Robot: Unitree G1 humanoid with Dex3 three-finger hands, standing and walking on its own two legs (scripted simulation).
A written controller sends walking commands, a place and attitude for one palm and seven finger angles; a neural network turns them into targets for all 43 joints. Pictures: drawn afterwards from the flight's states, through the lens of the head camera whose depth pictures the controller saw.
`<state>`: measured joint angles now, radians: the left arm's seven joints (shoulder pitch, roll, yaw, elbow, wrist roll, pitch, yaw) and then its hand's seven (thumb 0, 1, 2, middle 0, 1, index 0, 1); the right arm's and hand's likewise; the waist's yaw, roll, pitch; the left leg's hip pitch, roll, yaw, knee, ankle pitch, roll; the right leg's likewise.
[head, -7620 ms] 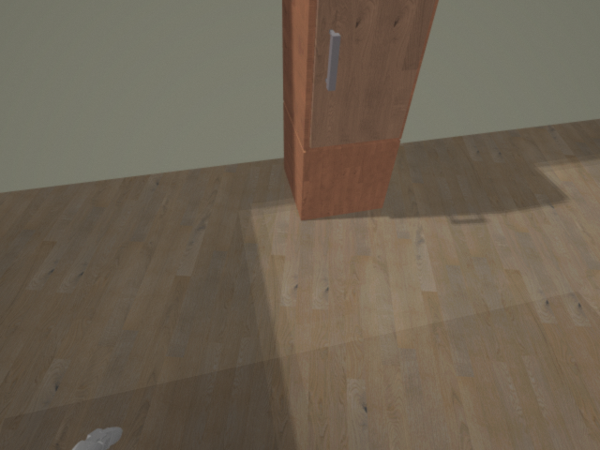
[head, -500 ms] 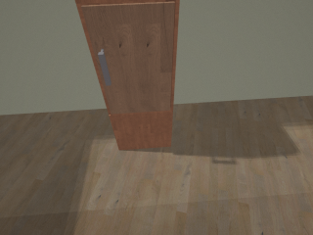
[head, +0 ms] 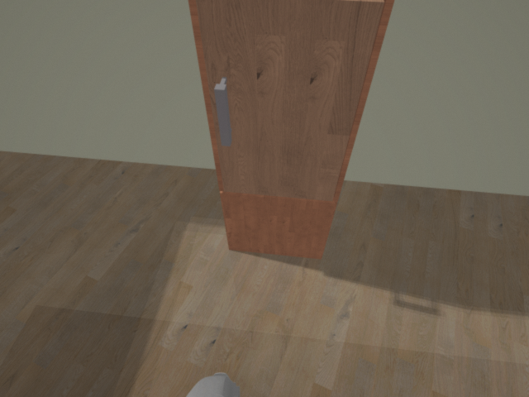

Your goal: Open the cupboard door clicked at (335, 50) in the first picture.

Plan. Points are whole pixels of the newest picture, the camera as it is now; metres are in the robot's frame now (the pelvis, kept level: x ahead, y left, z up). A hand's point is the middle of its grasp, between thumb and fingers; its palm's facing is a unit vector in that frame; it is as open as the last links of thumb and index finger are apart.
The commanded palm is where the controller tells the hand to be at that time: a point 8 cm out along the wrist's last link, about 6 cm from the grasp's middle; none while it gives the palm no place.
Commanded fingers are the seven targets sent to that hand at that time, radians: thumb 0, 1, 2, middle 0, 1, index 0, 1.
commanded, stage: take the last steps up to it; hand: left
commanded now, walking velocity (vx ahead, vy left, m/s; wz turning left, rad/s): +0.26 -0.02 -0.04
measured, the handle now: (225, 112) +0.73 +0.19 +0.00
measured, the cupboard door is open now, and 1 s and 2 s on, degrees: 0 0 0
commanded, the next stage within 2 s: come to a stop and stand still in 0.30 s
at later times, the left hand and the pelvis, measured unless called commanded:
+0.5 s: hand (181, 322) +0.26 +0.20 -0.16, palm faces -0.02 -0.98 -0.20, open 7.4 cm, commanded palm none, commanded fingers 0.00 0.90 0.90 -0.20 -0.30 -0.20 -0.30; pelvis +0.15 +0.02 +0.00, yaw -3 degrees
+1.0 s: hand (159, 354) +0.20 +0.23 -0.18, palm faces +0.04 -0.98 -0.21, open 7.4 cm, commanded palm none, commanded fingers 0.00 0.90 0.90 -0.20 -0.30 -0.20 -0.30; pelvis +0.12 +0.04 -0.01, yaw -2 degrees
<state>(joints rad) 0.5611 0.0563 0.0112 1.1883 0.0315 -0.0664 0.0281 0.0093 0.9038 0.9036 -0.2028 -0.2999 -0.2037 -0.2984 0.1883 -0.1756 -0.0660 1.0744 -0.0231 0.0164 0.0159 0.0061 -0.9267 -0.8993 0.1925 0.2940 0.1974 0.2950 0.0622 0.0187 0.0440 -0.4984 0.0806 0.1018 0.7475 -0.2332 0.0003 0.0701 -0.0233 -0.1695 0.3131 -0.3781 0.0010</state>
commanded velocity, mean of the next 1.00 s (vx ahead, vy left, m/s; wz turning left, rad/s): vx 0.02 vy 0.00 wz -0.02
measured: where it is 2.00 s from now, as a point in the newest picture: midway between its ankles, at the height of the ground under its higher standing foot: outside the picture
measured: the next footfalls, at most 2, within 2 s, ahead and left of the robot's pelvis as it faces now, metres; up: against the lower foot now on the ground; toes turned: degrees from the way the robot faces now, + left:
left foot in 0.06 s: +0.14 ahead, +0.11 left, +0.00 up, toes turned +8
right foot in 0.56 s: +0.29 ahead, -0.11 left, +0.00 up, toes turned -9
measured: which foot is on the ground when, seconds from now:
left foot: up 0.00-0.04, down 0.06-0.58, up 0.60-0.92, down 0.94-1.00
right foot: down 0.00-0.06, up 0.08-0.54, down 0.56-0.96, up 0.98-1.00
